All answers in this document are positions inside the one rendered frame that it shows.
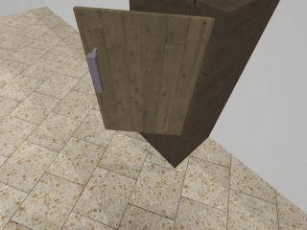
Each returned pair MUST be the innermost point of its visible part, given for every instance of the cupboard door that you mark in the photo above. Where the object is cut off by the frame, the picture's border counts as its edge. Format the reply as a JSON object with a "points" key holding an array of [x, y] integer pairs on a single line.
{"points": [[149, 61]]}

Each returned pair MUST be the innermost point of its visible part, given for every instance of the handle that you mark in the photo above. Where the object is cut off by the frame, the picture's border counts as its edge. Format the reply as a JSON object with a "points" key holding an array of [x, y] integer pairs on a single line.
{"points": [[95, 71]]}

